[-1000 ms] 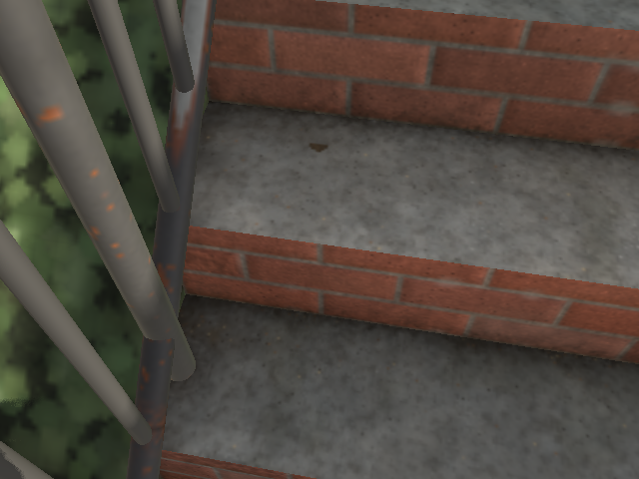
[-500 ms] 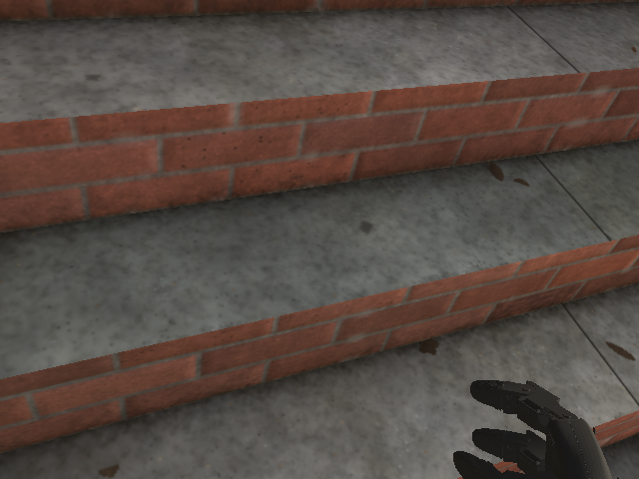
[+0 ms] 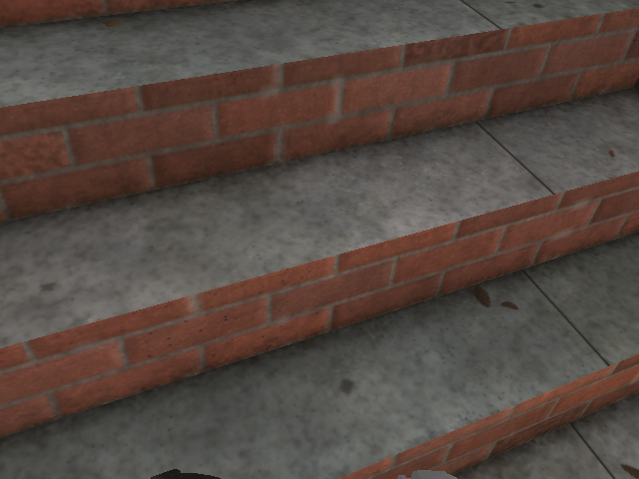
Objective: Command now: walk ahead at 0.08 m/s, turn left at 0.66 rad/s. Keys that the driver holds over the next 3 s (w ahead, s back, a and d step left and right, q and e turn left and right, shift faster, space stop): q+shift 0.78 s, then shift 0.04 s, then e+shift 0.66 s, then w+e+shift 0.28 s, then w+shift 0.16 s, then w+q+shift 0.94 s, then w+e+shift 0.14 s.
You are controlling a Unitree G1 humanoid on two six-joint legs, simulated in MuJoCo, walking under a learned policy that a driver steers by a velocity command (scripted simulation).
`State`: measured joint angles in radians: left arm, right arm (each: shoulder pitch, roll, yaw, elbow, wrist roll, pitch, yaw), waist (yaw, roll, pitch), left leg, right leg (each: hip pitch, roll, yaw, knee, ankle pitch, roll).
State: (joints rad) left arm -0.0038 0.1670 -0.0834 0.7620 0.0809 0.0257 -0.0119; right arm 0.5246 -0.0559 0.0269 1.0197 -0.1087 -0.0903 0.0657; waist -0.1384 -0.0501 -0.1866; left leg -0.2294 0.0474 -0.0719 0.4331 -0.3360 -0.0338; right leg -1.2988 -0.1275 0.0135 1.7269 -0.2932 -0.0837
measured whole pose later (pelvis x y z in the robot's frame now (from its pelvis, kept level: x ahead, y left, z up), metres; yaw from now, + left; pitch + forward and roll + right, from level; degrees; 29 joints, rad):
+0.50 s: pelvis +0.12 -0.14 +0.15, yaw +23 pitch +4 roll -3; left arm 0.12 0.21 -0.01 0.88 0.03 -0.09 0.06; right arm 0.12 -0.28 -0.05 0.97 -0.02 -0.08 0.12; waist 0.06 0.06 -0.13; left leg -0.88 -0.01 -0.12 1.88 -0.04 -0.01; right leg -0.53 -0.14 -0.44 0.83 -0.37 -0.11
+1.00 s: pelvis +0.10 -0.16 -0.01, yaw +40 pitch +4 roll +2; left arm 0.07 0.20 -0.02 0.83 0.02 0.03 -0.02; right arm 0.46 -0.19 -0.05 1.07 -0.05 -0.05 0.01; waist -0.07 -0.02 -0.10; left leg -0.28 0.01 0.07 0.53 -0.31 0.00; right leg -1.01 -0.09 -0.01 2.21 -0.56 -0.01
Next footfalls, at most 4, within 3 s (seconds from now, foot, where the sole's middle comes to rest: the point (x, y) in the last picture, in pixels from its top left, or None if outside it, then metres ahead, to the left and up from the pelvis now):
0.04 right None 0.24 -0.18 -0.58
0.82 left None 0.02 -0.05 -0.77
1.16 right None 0.27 -0.27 -0.58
1.74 left None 0.03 -0.06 -0.78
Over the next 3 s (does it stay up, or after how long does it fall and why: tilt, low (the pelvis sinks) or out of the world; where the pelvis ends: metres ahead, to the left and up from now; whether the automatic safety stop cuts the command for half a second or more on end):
stays up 0.53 0.17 0.38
